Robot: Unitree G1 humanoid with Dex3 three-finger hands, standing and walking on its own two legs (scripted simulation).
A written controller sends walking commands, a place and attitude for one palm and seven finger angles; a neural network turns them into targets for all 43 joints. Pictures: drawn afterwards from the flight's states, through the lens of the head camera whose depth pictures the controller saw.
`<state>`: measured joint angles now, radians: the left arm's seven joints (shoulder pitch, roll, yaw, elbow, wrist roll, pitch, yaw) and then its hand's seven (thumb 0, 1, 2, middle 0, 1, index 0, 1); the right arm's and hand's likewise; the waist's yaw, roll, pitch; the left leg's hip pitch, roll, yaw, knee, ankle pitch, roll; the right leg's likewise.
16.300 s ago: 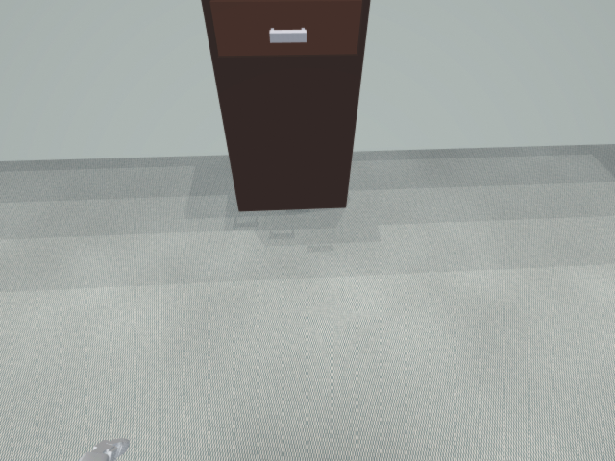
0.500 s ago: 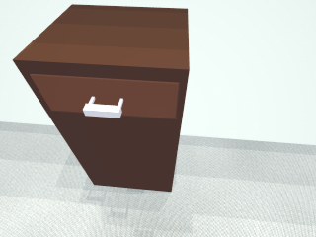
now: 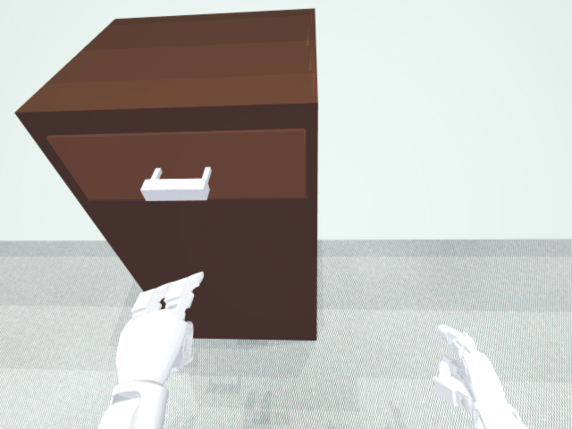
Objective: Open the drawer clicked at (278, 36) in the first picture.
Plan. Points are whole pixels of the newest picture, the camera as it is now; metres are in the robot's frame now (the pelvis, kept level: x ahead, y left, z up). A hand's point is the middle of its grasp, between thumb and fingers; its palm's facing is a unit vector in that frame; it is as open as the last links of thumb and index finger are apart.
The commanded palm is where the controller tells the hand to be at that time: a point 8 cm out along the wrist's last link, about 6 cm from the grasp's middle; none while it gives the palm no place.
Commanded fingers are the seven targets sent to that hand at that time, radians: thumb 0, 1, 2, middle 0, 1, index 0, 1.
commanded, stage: raise the hand with hooked fingers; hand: left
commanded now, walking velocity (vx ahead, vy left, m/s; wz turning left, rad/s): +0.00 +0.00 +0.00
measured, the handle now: (179, 181) +0.52 +0.25 +0.06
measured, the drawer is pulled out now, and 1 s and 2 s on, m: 0.00 0.00 0.00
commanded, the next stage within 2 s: move the hooked fingers above the handle in 1.54 s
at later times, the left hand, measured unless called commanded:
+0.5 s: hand (133, 318) +0.25 +0.23 +0.06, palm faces +0.06 -0.13 -0.99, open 11.2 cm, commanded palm +0.21 +0.25 +0.11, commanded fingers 0.00 -0.13 0.46 -0.27 -0.96 -0.27 -0.96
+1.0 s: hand (67, 236) +0.30 +0.30 +0.16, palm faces +0.14 -0.05 -0.99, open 13.7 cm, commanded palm +0.27 +0.29 +0.21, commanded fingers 0.00 -0.50 0.30 -0.30 -1.20 -0.30 -1.20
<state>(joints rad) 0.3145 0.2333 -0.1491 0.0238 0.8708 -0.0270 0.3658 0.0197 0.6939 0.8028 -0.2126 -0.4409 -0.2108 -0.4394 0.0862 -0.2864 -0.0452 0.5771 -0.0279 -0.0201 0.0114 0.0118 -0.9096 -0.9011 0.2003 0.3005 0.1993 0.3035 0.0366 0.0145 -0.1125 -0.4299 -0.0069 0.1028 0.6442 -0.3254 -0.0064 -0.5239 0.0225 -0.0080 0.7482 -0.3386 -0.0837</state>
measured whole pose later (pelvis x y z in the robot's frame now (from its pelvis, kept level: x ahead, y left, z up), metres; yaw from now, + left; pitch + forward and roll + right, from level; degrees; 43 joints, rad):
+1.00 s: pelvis +0.01 +0.05 +0.03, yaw +3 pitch -1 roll +0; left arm -0.10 0.50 -0.08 -0.08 0.90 0.13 0.01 0.00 -0.45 0.32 -0.32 -1.16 -0.32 -1.16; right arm 0.04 -0.23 0.03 0.61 0.01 0.17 -0.01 0.01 -0.90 -0.90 0.20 0.30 0.20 0.30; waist 0.09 0.10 0.00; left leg -0.16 -0.05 0.05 0.41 -0.24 0.05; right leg -0.19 -0.01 -0.05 0.44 -0.23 -0.02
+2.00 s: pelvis -0.01 +0.02 +0.03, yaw +4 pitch +0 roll +1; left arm -0.35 0.55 -0.05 0.20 0.87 -0.04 -0.02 0.01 -0.50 0.30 -0.32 -1.20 -0.32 -1.20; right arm 0.11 -0.26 0.01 0.65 0.03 0.15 -0.03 0.01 -0.90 -0.90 0.20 0.30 0.20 0.30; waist 0.06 0.08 0.02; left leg -0.21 -0.03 0.03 0.39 -0.19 0.02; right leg -0.24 0.01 -0.07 0.42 -0.19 -0.05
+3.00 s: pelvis +0.03 +0.04 +0.02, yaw +3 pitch +9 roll +0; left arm -0.70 0.46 -0.17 0.66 0.96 0.08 0.06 0.00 -0.49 0.30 -0.32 -1.20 -0.32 -1.20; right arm 0.21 -0.26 -0.02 0.68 0.04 0.18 -0.03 0.01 -0.90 -0.90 0.20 0.30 0.20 0.30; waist 0.00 0.07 -0.06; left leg -0.36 -0.04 0.04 0.48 -0.28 0.04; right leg -0.39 0.00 -0.06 0.50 -0.27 -0.03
